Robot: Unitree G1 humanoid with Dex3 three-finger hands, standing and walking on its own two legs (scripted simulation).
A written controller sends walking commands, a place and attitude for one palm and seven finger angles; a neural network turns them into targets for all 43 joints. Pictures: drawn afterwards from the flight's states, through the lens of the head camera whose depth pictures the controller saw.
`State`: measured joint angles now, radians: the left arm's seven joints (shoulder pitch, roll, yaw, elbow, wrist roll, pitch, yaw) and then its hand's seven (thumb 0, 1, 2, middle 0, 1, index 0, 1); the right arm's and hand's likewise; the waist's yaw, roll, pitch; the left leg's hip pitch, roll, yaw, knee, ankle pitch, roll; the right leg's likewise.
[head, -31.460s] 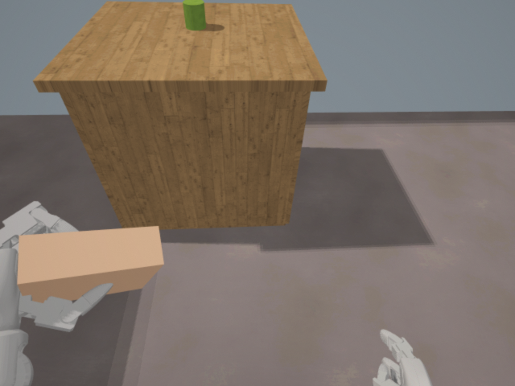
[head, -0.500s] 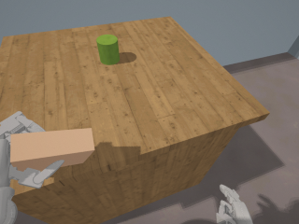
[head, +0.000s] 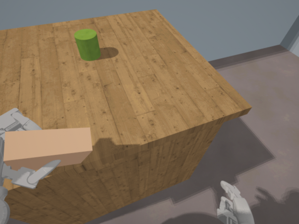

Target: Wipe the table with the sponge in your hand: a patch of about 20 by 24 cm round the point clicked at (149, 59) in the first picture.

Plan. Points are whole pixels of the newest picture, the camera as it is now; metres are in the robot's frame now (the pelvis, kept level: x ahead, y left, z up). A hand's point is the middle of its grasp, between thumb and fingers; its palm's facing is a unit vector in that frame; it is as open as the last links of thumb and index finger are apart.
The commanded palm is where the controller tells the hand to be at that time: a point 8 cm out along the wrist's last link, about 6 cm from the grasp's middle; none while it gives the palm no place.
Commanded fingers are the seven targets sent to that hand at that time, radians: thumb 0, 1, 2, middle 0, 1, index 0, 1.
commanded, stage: come to a stop and stand still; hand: left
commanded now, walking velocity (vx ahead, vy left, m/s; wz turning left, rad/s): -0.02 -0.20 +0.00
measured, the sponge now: (63, 149) +0.24 +0.20 +0.13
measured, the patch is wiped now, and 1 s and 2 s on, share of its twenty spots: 0.00 0.00 0.00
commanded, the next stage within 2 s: look again from close up in 1.16 s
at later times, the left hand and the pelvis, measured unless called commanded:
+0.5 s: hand out of the picture +0.26 +0.31 +0.20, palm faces +0.48 -0.74 -0.47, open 9.1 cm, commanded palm +0.17 +0.30 +0.18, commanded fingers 0.00 0.10 1.30 -1.20 -1.60 -1.20 -1.60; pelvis +0.01 +0.02 +0.00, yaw -1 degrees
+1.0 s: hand out of the picture +0.22 +0.32 +0.16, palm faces +0.40 -0.83 -0.38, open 9.1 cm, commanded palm +0.16 +0.36 +0.18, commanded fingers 0.00 0.10 1.30 -1.20 -1.60 -1.20 -1.60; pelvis -0.01 +0.08 +0.00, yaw -1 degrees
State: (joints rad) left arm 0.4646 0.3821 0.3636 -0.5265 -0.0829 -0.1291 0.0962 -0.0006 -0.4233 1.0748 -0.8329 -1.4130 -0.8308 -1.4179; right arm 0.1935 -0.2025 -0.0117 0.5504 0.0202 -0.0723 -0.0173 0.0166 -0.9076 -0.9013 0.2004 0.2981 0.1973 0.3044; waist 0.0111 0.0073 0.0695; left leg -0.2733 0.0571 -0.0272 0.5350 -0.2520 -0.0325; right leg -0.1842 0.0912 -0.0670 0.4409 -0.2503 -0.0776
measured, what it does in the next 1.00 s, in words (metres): shifts its weight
